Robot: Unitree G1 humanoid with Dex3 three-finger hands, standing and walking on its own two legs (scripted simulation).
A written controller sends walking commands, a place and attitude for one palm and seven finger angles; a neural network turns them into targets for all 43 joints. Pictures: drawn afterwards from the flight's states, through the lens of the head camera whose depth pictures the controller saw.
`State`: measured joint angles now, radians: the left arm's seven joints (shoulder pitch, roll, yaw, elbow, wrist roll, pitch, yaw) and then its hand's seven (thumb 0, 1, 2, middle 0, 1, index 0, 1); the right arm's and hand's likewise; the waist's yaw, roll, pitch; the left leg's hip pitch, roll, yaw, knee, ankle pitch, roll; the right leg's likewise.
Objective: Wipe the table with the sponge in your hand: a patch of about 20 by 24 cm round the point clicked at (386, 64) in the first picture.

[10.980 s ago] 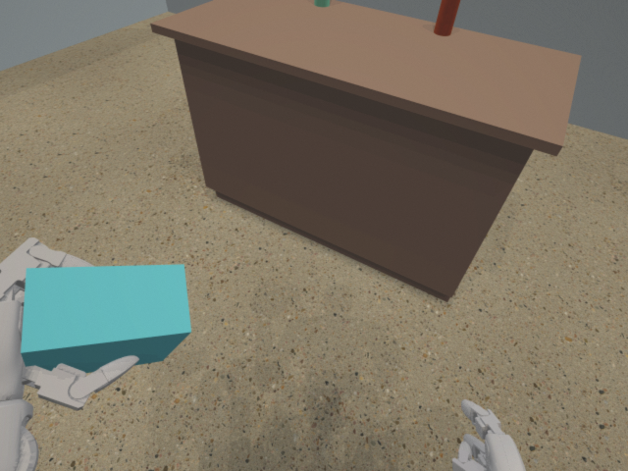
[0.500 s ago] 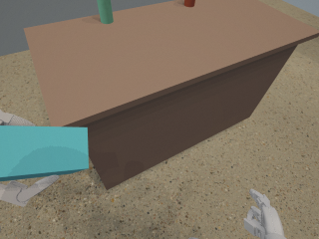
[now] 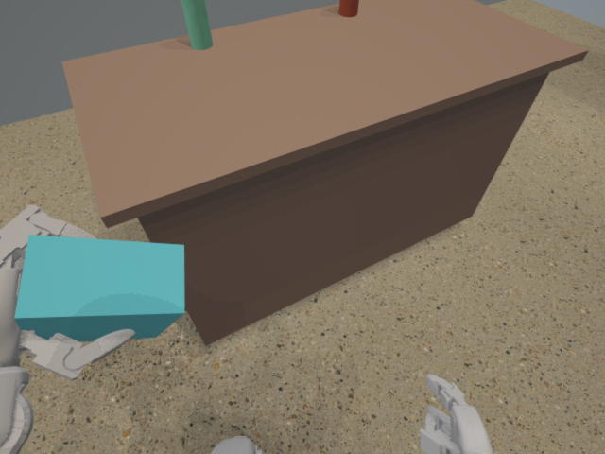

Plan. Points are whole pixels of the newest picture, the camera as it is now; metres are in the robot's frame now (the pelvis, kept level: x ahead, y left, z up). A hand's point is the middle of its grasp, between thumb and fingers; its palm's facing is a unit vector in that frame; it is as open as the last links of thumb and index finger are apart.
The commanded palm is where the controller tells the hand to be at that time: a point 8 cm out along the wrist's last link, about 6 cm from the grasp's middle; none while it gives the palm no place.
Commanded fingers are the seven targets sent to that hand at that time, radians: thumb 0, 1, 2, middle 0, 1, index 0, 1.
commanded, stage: take the last steps up to it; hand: left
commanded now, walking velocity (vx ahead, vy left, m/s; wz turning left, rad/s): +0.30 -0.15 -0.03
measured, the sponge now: (127, 295) +0.24 +0.19 +0.15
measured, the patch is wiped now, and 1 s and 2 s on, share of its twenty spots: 0.00 0.00 0.00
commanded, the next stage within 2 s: none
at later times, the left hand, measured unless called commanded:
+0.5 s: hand (180, 220) +0.32 +0.15 +0.18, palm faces +0.28 -0.83 -0.48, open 11.0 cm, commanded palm +0.24 +0.21 +0.18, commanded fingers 0.00 0.10 1.30 -1.20 -1.60 -1.20 -1.60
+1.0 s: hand (289, 169) +0.40 +0.04 +0.18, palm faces +0.33 -0.85 -0.40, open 11.0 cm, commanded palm +0.34 +0.10 +0.18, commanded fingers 0.00 0.10 1.30 -1.20 -1.60 -1.20 -1.60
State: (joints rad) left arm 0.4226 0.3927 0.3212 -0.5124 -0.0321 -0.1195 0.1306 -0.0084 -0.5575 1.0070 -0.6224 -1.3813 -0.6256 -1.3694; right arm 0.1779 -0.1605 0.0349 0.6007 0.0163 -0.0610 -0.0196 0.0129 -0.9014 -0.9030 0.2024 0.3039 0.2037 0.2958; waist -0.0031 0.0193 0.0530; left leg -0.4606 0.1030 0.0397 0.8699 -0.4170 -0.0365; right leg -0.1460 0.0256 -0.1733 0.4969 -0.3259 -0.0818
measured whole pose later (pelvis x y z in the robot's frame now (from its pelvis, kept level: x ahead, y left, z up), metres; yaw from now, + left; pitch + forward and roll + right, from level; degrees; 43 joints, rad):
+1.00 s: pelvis +0.17 -0.18 -0.01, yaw -2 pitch +0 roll +1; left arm 0.46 0.42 0.38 -0.66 -0.04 -0.18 0.17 -0.01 -0.56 1.01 -0.62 -1.38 -0.63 -1.37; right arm 0.14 -0.24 -0.04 0.52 0.01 -0.04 -0.05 0.01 -0.91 -0.90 0.20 0.30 0.20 0.29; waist -0.01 -0.07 0.10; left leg -0.33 0.06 0.20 0.58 -0.23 0.02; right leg -0.25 -0.02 -0.14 0.69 -0.41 -0.04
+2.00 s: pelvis +0.33 -0.44 -0.01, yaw -1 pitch -2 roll +0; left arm 0.44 0.40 0.36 -0.57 -0.02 -0.17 0.13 -0.01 -0.56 1.01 -0.62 -1.38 -0.63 -1.37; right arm 0.17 -0.15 0.03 0.55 0.02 -0.06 -0.03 0.01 -0.90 -0.90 0.20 0.30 0.20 0.30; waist 0.02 0.05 0.12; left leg -0.35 0.20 0.06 0.85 -0.48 -0.04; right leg -0.35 -0.07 -0.16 0.66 -0.27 -0.01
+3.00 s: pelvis +0.49 -0.57 +0.00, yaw +5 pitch -1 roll +0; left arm 0.52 0.40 0.38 -0.63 -0.02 -0.21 0.16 -0.01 -0.56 1.01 -0.63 -1.38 -0.63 -1.37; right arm 0.19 -0.25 -0.05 0.56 0.01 -0.05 -0.05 0.01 -0.91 -0.90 0.19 0.30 0.20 0.29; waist -0.01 -0.04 0.11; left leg -0.29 0.03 0.16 0.52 -0.20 0.02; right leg -0.23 -0.07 -0.18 0.59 -0.34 -0.02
